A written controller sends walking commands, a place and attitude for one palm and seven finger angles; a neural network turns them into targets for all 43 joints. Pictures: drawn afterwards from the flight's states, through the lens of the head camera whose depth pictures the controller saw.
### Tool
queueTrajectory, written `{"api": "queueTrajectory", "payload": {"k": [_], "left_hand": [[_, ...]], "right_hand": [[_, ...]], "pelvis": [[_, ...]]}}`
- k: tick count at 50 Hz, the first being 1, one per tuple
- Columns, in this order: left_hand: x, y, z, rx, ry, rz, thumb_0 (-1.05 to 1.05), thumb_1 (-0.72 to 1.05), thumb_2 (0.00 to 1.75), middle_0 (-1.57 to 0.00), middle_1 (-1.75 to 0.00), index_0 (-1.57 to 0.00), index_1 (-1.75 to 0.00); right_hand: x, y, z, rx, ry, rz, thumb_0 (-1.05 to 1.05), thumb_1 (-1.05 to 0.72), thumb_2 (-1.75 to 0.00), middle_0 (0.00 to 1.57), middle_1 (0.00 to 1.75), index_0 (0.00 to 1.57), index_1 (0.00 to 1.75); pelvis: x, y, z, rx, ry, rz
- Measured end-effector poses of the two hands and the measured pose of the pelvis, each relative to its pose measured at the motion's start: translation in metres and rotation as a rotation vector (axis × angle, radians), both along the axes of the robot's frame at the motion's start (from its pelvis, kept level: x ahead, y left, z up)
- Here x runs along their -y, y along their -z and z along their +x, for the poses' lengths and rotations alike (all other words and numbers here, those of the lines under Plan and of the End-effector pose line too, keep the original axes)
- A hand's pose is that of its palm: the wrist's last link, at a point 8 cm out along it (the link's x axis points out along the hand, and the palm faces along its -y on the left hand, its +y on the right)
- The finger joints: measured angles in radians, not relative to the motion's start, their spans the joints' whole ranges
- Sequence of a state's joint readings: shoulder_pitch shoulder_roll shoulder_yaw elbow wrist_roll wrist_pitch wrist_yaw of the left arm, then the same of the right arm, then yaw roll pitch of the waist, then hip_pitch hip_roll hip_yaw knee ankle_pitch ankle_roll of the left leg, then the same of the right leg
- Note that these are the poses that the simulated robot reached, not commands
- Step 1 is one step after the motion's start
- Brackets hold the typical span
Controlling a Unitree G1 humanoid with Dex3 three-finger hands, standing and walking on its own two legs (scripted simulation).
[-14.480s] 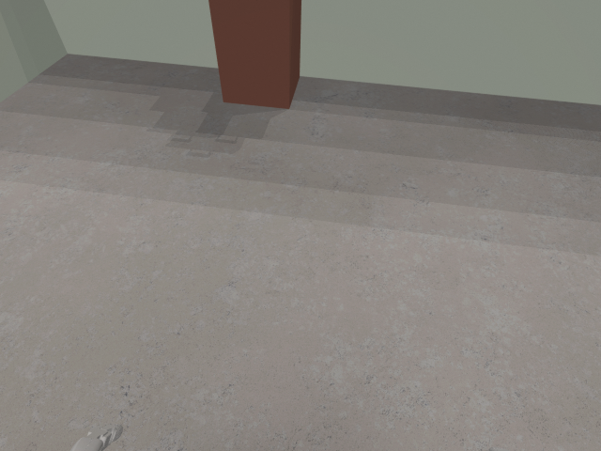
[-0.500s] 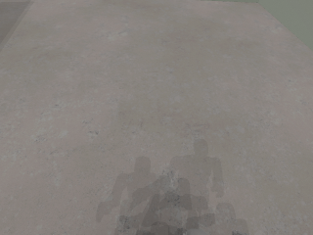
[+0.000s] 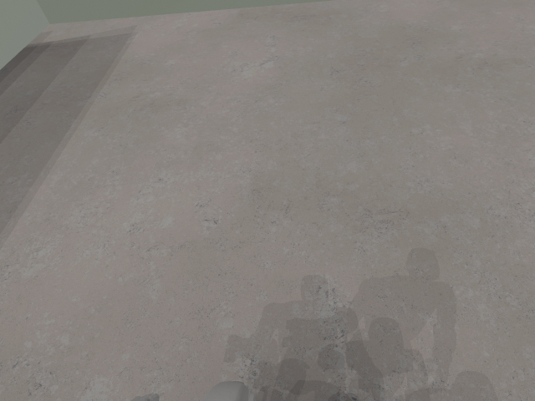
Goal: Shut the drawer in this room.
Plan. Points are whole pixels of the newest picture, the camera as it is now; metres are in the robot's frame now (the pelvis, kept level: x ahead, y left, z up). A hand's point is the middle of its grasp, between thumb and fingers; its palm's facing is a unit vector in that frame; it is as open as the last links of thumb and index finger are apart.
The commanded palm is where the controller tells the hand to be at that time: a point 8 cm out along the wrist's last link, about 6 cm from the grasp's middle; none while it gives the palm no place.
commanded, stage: turn or walk to find it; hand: left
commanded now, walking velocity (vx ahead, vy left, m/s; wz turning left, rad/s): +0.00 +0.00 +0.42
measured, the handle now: out of the picture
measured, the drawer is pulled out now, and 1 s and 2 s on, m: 0.24 0.24 0.24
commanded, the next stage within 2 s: none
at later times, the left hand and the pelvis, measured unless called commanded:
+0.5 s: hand out of the picture -0.07 +0.27 -0.19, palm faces +0.29 -0.93 -0.24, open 7.4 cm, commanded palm none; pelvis -0.03 +0.05 +0.00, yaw +14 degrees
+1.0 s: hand out of the picture +0.00 +0.23 -0.15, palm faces +0.38 -0.88 -0.29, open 7.4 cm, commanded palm none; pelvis -0.04 +0.00 -0.01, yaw +25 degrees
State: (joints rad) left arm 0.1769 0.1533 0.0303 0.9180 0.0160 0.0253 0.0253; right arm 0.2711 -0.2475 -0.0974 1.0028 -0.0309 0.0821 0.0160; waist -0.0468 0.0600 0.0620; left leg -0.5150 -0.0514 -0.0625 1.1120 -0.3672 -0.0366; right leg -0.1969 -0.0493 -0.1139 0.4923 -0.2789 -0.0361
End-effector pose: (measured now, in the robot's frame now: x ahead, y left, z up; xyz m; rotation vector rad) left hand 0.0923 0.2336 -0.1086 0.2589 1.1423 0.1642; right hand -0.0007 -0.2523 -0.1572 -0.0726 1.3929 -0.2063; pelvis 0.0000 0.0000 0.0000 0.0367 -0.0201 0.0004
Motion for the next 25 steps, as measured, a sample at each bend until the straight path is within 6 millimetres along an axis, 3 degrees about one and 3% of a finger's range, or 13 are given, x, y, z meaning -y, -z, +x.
{"api": "queueTrajectory", "payload": {"k": [6,11,19,22,25], "left_hand": [[0.001,0.006,-0.043,-0.038,-0.096,-0.020,0.00,0.91,0.90,-0.20,-0.30,-0.21,-0.30],[-0.011,0.015,-0.085,-0.092,-0.179,-0.033,0.00,0.91,0.90,-0.21,-0.30,-0.21,-0.30],[-0.055,0.049,-0.160,-0.200,-0.316,-0.073,0.00,0.91,0.90,-0.21,-0.30,-0.21,-0.30],[-0.070,0.051,-0.176,-0.238,-0.349,-0.076,0.00,0.91,0.90,-0.20,-0.30,-0.20,-0.30],[-0.080,0.045,-0.177,-0.225,-0.370,-0.084,0.01,0.91,0.90,-0.20,-0.30,-0.20,-0.30]], "right_hand": [[0.009,-0.005,0.011,-0.022,-0.080,-0.021,0.00,-0.91,-0.90,0.20,0.30,0.20,0.30],[0.001,-0.010,0.041,-0.005,-0.171,-0.046,0.00,-0.91,-0.90,0.20,0.30,0.19,0.30],[-0.054,-0.021,0.118,0.183,-0.343,-0.095,0.00,-0.91,-0.90,0.20,0.30,0.19,0.30],[-0.077,-0.033,0.131,0.240,-0.388,-0.097,0.00,-0.91,-0.90,0.20,0.30,0.20,0.30],[-0.093,-0.043,0.135,0.255,-0.419,-0.100,0.00,-0.91,-0.90,0.20,0.30,0.20,0.30]], "pelvis": [[0.004,-0.001,-0.005,-0.002,-0.072,-0.003],[-0.004,0.000,-0.011,-0.010,-0.121,-0.005],[-0.038,0.016,-0.025,-0.010,-0.198,-0.037],[-0.048,0.012,-0.029,-0.002,-0.207,-0.045],[-0.055,0.004,-0.032,0.000,-0.236,-0.068]]}}
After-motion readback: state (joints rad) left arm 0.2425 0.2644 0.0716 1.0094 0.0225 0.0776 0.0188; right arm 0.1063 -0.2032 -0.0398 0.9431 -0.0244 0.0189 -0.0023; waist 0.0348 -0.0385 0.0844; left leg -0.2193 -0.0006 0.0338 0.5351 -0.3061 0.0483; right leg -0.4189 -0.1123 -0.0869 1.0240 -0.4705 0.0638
